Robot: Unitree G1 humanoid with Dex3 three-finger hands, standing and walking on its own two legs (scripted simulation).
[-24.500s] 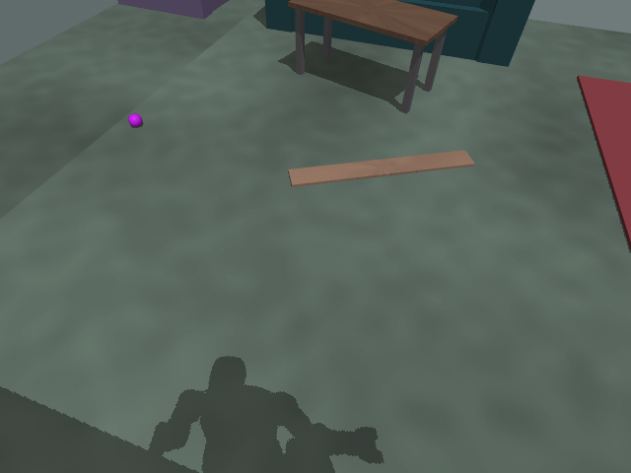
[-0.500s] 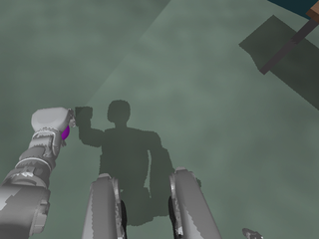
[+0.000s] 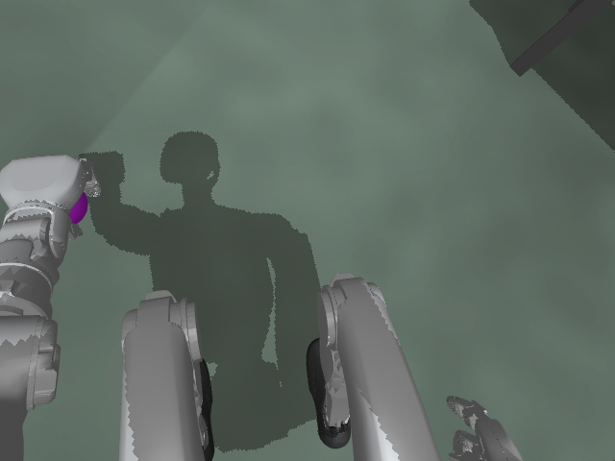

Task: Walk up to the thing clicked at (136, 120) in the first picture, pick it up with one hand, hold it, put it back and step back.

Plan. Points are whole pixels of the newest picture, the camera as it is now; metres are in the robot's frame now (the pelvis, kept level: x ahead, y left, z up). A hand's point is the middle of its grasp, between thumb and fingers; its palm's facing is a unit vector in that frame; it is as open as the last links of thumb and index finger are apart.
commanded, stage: crouch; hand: left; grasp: from above
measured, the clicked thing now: (59, 203) +0.45 +0.29 -0.19
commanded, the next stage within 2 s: lower in 0.58 s
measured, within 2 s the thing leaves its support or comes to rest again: rests again in 1.68 s
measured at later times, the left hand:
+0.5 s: hand (78, 214) +0.45 +0.28 -0.23, palm faces -0.46 -0.04 -0.89, open 7.7 cm
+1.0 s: hand (89, 219) +0.45 +0.28 -0.28, palm faces -0.48 -0.06 -0.87, open 7.7 cm
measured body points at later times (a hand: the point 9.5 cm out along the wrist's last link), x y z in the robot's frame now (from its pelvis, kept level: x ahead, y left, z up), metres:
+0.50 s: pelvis -0.01 +0.00 -0.06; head +0.23 +0.05 +0.31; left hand +0.47 +0.28 -0.18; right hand +0.03 -0.27 -0.17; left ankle +0.08 +0.13 -0.38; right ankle +0.08 -0.13 -0.38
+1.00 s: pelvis -0.01 +0.00 -0.09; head +0.25 +0.06 +0.27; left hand +0.47 +0.28 -0.23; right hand +0.03 -0.27 -0.20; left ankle +0.08 +0.13 -0.38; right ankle +0.08 -0.13 -0.38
